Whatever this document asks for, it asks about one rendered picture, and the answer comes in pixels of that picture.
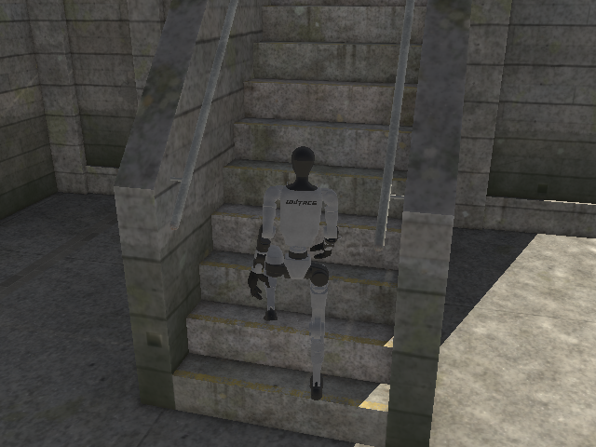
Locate stairs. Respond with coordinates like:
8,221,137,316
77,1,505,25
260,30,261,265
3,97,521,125
172,0,427,447

